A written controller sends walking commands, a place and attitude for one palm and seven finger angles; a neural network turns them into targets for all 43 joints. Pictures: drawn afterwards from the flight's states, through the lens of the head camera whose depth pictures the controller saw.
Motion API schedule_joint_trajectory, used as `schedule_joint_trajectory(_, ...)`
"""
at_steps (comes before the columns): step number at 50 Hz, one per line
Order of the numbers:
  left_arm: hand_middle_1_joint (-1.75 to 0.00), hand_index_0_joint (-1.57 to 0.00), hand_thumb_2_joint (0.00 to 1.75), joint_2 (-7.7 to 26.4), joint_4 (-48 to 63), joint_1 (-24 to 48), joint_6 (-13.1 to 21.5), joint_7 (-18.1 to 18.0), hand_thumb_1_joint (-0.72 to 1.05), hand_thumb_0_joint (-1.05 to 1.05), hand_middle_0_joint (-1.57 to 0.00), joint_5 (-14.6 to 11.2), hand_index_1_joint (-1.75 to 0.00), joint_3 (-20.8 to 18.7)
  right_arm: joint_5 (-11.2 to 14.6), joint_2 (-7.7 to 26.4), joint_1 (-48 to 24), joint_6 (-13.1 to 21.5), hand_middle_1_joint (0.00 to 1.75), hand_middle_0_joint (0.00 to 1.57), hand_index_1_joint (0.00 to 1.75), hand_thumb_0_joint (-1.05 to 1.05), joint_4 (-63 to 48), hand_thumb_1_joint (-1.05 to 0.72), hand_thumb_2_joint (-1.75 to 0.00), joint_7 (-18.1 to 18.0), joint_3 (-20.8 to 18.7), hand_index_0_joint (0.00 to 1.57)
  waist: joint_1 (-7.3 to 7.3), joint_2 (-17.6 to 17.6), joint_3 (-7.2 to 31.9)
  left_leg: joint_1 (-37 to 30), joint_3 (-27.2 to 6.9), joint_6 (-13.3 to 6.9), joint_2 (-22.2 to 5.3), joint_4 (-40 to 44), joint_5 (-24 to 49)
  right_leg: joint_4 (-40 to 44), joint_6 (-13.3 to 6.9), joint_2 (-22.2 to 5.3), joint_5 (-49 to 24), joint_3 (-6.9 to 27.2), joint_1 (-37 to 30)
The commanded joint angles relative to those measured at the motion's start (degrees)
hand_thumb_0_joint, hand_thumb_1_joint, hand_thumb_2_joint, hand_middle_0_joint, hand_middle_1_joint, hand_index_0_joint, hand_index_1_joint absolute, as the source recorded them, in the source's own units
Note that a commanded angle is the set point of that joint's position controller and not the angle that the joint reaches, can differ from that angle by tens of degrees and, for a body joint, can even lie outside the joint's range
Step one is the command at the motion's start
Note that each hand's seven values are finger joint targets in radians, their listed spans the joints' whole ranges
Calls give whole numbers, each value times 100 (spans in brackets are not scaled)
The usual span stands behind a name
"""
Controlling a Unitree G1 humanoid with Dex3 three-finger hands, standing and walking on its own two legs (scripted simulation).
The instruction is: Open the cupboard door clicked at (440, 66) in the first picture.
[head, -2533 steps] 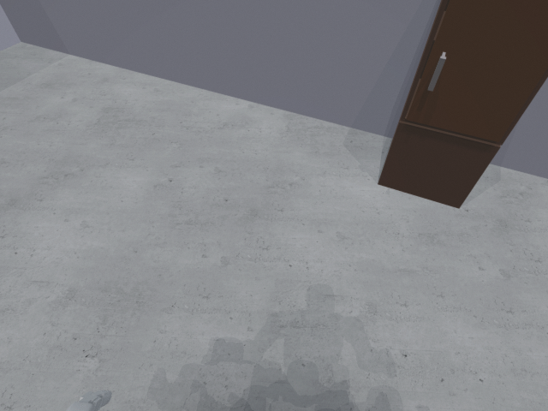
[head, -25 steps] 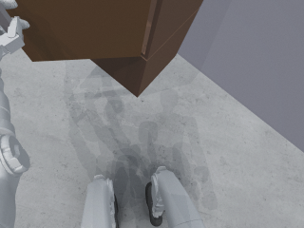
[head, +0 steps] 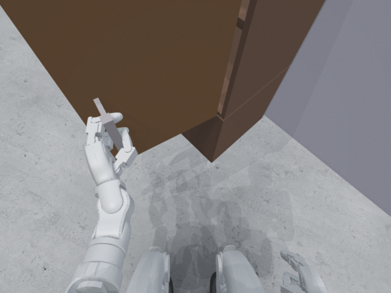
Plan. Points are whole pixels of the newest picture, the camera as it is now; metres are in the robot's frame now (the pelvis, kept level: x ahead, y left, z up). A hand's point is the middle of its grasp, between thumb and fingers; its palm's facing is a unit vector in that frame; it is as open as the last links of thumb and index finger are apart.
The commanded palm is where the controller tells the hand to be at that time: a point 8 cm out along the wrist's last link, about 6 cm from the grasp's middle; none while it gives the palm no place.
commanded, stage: pull the door open along its arc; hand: left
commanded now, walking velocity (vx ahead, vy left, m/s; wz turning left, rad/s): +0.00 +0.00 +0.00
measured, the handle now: (110, 126) +0.44 +0.18 +0.01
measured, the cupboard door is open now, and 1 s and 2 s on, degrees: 78 95 97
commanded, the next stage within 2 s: open thumb and fingers to let go in 0.22 s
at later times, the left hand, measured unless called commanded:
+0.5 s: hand (165, 175) +0.34 +0.06 +0.00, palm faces +0.42 -0.91 -0.04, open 6.3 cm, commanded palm +0.29 +0.11 +0.00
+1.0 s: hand (164, 182) +0.33 +0.07 +0.01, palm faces +0.40 -0.92 -0.01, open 14.3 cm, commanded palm +0.28 +0.11 +0.00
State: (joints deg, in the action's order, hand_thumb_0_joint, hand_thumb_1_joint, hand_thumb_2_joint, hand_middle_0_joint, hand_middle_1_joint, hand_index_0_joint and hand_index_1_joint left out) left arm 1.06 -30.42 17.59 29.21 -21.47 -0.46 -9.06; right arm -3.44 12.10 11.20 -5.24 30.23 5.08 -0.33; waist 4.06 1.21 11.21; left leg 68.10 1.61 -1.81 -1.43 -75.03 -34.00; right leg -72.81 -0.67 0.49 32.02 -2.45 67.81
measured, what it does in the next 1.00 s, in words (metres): stands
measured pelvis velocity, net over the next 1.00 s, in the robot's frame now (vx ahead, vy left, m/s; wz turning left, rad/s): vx -0.02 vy -0.04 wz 0.06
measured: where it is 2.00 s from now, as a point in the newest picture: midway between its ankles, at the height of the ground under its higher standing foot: outside the picture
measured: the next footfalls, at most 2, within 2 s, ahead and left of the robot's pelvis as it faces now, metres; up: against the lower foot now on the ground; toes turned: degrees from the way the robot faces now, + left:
none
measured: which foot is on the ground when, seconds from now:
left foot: down 0.00-1.00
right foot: down 0.00-1.00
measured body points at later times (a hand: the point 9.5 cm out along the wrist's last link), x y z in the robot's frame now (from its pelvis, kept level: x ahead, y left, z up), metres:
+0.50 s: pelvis -0.01 -0.05 -0.01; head +0.12 -0.05 +0.43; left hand +0.31 +0.11 +0.01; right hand +0.16 -0.26 -0.14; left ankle +0.00 +0.10 -0.61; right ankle +0.02 -0.12 -0.61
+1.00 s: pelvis -0.02 -0.04 -0.01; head +0.09 -0.04 +0.43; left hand +0.30 +0.11 +0.01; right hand +0.13 -0.26 -0.14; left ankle +0.00 +0.10 -0.61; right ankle +0.02 -0.12 -0.61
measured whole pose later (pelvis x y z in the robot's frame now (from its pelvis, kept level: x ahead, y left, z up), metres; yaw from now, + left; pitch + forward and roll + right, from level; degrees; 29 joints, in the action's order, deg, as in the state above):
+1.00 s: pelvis -0.02 -0.04 -0.01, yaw +3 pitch +24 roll +0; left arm -4.0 -33.5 11.2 35.8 -32.5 5.5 3.4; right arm -5.7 10.8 10.0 0.8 37.1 2.0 -2.0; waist 2.1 1.3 10.7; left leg 67.1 -1.0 1.2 -0.4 -75.4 -31.8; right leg -75.6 -3.8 -0.6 32.4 -5.0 66.9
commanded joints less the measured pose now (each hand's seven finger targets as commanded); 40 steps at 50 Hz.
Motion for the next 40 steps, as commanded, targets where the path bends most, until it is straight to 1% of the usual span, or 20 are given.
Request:
schedule_joint_trajectory(1, -135, -40, 90, 436, 1177, -514, 532, -574, 90, 0, -40, 458, -135, 103, -23, 674, 414, 66, 30, 20, 30, 0, -502, -90, -90, -27, -342, 20, -358, -252, 2363, -1500, -215, 226, 148, 970, 2508, 615, -140, 75, -2694, 7, -2222)
schedule_joint_trajectory(4, -135, -40, 90, 220, 1472, -1000, 590, -532, 90, 0, -40, 324, -135, 312, -5, 573, 166, 120, 30, 20, 30, 0, -544, -90, -90, -113, -312, 20, -455, -299, 2270, -1451, -178, 228, 195, 1030, 2306, 718, -137, 40, -2685, 57, -2426)
schedule_joint_trajectory(6, -135, -40, 90, -42, 1540, -1285, 601, -582, 90, 0, -40, 274, -135, 557, -3, 501, 2, 193, 30, 20, 30, 0, -547, -90, -90, -140, -285, 20, -461, -355, 2113, -1403, -157, 221, 229, 1040, 2130, 793, -123, 26, -2580, 57, -2429)
schedule_joint_trajectory(7, -135, -40, 90, -32, 1623, -1340, 623, -626, 90, 0, -40, 294, -135, 598, -12, 481, -49, 238, 30, 20, 30, 0, -557, -90, -90, -164, -283, 20, -441, -473, 2081, -1364, -162, 207, 227, 1004, 2098, 816, -115, 30, -2577, 86, -2425)
schedule_joint_trajectory(10, -135, -40, 90, -315, 1466, -867, 692, -885, 90, 0, -40, 495, -135, 946, -72, 414, -132, 386, 30, 20, 30, 0, -409, -90, -90, -207, -266, 20, -271, -509, 1857, -1209, -178, 197, 260, 881, 1860, 830, -73, -33, -2424, 141, -2208)
schedule_joint_trajectory(12, -135, -40, 90, -339, 1410, -415, 775, -1047, 90, 0, -40, 718, -135, 1084, -137, 385, -127, 494, 30, 20, 30, 0, -286, -90, -90, -252, -268, 20, -166, -586, 1903, -1129, -198, 170, 271, 740, 1786, 826, -60, -45, -2366, 224, -2103)
schedule_joint_trajectory(13, -135, -40, 90, -497, 1283, -287, 798, -1101, 90, 0, -40, 821, -135, 1235, -171, 365, -143, 546, 30, 20, 30, 0, -226, -90, -90, -260, -278, 20, -143, -493, 1950, -1122, -175, 171, 282, 696, 1748, 828, -51, -71, -2342, 245, -2058)
schedule_joint_trajectory(15, -135, -40, 90, -768, 1134, 115, 833, -1135, 90, 0, -40, 970, -135, 1583, -206, 362, -126, 650, 30, 20, 30, 0, -103, -90, -90, -273, -290, 20, 9, -468, 2007, -1125, -163, 150, 293, 597, 1708, 864, -37, -101, -2355, 276, -1967)
schedule_joint_trajectory(16, -135, -40, 90, -796, 1111, 684, 869, -1175, 90, 0, -40, 1040, -135, 1699, -221, 379, -102, 691, 30, 20, 30, 0, 1, -90, -90, -293, -304, 20, 175, -474, 2005, -1127, -169, 133, 277, 515, 1650, 884, -19, -117, -2317, 302, -1826)
schedule_joint_trajectory(17, -134, -40, 87, -630, 1079, 677, 891, -1191, 83, 0, -40, 1101, -134, 1570, -241, 380, -49, 718, 30, 20, 30, 0, 10, -90, -90, -320, -327, 20, 119, -580, 2120, -1011, -165, 121, 291, 474, 1610, 893, -10, -123, -2259, 375, -1957)
schedule_joint_trajectory(19, -133, -38, 81, -405, 1001, 348, 883, -1175, 69, 0, -38, 1032, -133, 1297, -232, 377, -61, 724, 30, 20, 30, 0, -4, -90, -90, -349, -355, 20, -90, -420, 2480, -989, -103, 137, 324, 471, 1684, 918, -9, -177, -2465, 514, -2349)
schedule_joint_trajectory(26, -127, -35, 60, -425, 992, 268, 720, -878, 20, 0, -35, 494, -127, 1243, -119, 375, -67, 736, 30, 20, 30, 0, -4, -90, -90, -424, -333, 20, -42, -750, 2294, -657, -127, 155, 342, 510, 1375, 1292, 131, -326, -2443, 865, -2819)
schedule_joint_trajectory(27, -127, -35, 57, -283, 1013, 308, 733, -858, 13, 0, -35, 460, -127, 1127, -117, 396, -53, 751, 30, 20, 30, 0, -6, -90, -90, -442, -330, 20, -39, -861, 2267, -581, -157, 154, 326, 505, 1363, 1304, 125, -330, -2382, 895, -2851)
schedule_joint_trajectory(28, -126, -34, 54, -327, 995, 306, 764, -831, 6, 0, -34, 436, -126, 1161, -111, 393, -61, 759, 30, 20, 30, 0, 10, -90, -90, -442, -331, 20, -48, -841, 2230, -566, -154, 157, 337, 514, 1317, 1322, 135, -343, -2311, 918, -2832)
schedule_joint_trajectory(29, -125, -33, 51, -284, 992, 315, 797, -826, -1, 0, -33, 425, -125, 1100, -116, 391, -67, 774, 30, 20, 30, 0, 13, -90, -90, -434, -331, 20, -88, -768, 2217, -539, -145, 158, 347, 517, 1267, 1330, 126, -345, -2201, 929, -2814)
schedule_joint_trajectory(31, -124, -32, 45, -208, 1006, 405, 896, -824, -15, 0, -32, 460, -124, 1050, -126, 409, -34, 796, 30, 20, 30, 0, 66, -90, -90, -436, -347, 20, -57, -808, 2224, -572, -168, 149, 328, 509, 1272, 1291, 123, -335, -2178, 899, -2740)
schedule_joint_trajectory(33, -122, -32, 39, -282, 925, 333, 953, -824, -29, 0, -32, 517, -122, 1140, -141, 407, -34, 808, 30, 20, 30, 0, 65, -90, -90, -408, -347, 20, -87, -595, 2147, -586, -154, 153, 335, 526, 1291, 1244, 85, -319, -2123, 846, -2627)
schedule_joint_trajectory(36, -120, -30, 30, -318, 763, 341, 1004, -875, -50, 0, -30, 529, -120, 1132, -145, 440, -48, 831, 30, 20, 30, 0, 73, -90, -90, -370, -367, 20, -58, -669, 2013, -629, -135, 140, 338, 541, 1192, 1269, 70, -286, -1864, 772, -2424)
schedule_joint_trajectory(38, -120, -30, 30, -261, 806, 444, 1038, -916, -50, 0, -30, 549, -120, 1093, -155, 446, -55, 827, 30, 20, 30, 0, 59, -90, -90, -365, -365, 20, -97, -574, 2090, -634, -137, 135, 345, 551, 1174, 1242, 39, -262, -1683, 761, -2390)
schedule_joint_trajectory(40, -110, -28, 30, -297, 768, 417, 1040, -959, -50, 0, -28, 577, -110, 1097, -155, 454, -54, 825, 30, 20, 30, 0, 45, -90, -90, -356, -372, 20, -107, -583, 2099, -715, -129, 127, 341, 575, 1207, 1209, 18, -232, -1670, 686, -2339)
